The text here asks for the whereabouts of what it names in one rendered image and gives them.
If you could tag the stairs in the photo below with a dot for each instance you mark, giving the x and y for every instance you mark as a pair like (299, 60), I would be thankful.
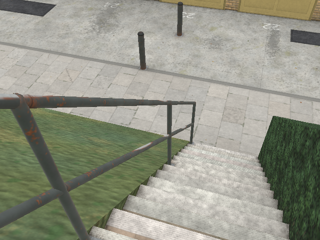
(207, 193)

